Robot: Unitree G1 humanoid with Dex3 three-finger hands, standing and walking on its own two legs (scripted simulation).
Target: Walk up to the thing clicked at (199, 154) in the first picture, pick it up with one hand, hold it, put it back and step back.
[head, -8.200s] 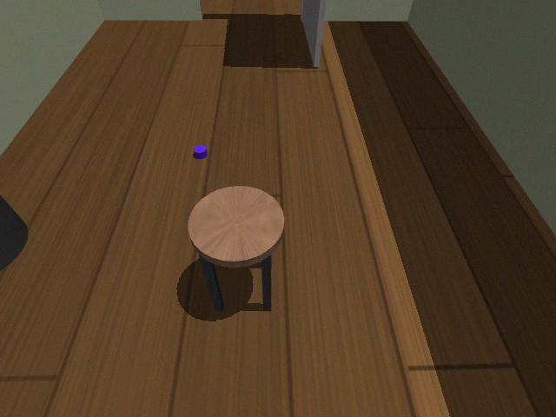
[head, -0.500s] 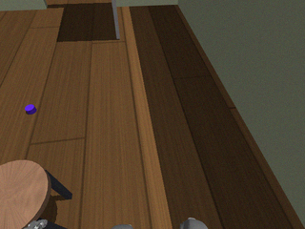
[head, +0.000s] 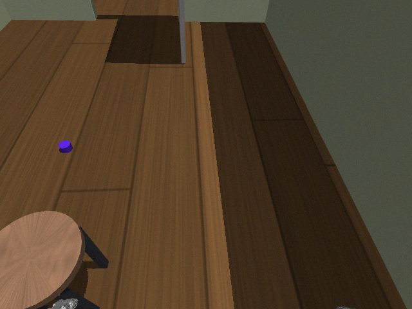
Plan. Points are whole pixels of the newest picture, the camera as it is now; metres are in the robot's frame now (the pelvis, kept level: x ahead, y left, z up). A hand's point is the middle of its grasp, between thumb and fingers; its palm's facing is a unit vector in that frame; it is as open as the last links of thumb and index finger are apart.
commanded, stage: walk up
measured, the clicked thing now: (65, 146) +1.07 +0.91 -0.74
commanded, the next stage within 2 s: stand in 0.88 s
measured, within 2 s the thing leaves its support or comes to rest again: neither
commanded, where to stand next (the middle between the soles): +0.07 -0.01 m, yaw -2 degrees
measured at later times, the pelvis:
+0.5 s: pelvis +0.01 -0.02 +0.02, yaw +2 degrees
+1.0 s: pelvis +0.02 -0.03 +0.02, yaw +1 degrees
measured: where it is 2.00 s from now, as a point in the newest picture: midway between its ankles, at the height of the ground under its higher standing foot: outside the picture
